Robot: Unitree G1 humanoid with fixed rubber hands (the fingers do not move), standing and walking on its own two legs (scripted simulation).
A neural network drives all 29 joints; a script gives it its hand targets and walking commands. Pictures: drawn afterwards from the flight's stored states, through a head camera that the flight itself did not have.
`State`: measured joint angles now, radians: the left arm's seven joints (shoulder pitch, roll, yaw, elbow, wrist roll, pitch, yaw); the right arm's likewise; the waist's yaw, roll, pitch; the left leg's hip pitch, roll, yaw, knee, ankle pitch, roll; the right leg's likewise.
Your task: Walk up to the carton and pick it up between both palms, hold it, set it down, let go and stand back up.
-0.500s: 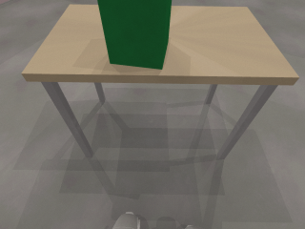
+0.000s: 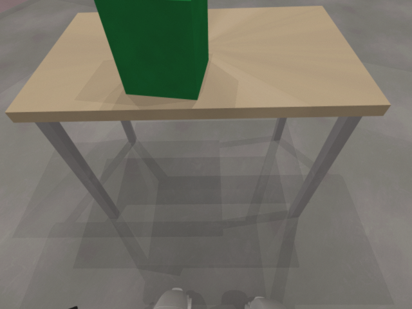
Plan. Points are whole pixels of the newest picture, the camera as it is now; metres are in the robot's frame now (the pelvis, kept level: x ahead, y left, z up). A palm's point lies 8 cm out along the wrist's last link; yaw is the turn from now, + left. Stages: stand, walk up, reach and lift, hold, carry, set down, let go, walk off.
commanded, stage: walk up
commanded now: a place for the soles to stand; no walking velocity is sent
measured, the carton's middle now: (163, 35) +0.72 +0.17 +0.15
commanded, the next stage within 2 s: none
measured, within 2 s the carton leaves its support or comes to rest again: neither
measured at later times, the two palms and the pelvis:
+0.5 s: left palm out of the picture +0.05 +0.32 -0.10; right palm out of the picture +0.06 -0.32 -0.10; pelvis -0.01 +0.00 +0.00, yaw +1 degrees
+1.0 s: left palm out of the picture +0.12 +0.46 -0.07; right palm (329, 300) +0.17 -0.18 -0.05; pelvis +0.09 +0.13 +0.04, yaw +4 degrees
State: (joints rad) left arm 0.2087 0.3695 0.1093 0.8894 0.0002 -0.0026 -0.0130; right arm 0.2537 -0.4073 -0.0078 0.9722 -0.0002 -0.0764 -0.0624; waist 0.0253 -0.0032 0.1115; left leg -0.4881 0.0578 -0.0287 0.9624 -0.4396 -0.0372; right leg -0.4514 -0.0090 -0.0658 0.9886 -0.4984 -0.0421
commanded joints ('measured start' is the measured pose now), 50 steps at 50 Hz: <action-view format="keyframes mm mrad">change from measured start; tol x32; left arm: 1 -93 215 30 -59 -11 -14 26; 16 -151 201 22 -87 8 -2 13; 23 340 442 103 63 7 -104 26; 50 89 257 26 17 0 -59 -5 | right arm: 1 29 -344 -86 -39 -13 -30 -20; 50 13 -269 -106 -71 -12 -25 78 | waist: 1 -32 108 -170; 36 45 -194 -55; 40 -227 465 -263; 50 -46 127 -13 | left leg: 1 199 245 -449 -335 478 332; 7 -244 -37 -51 152 -194 113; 13 213 -29 69 -209 97 103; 17 165 286 -585 -516 107 334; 26 -599 26 -88 370 19 74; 38 212 18 72 -265 59 77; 40 567 117 -456 -611 -259 101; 42 438 289 -831 -794 -393 144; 50 341 149 -345 -765 -148 84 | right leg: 1 -41 -30 104 -22 153 39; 7 250 -353 586 -521 290 -123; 20 100 -38 114 -205 67 -11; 24 547 -423 903 -781 -459 -46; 37 233 -355 324 -503 152 -209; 39 -19 -225 109 2 375 -88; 41 -431 79 133 398 -44 18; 50 -251 -49 185 128 262 45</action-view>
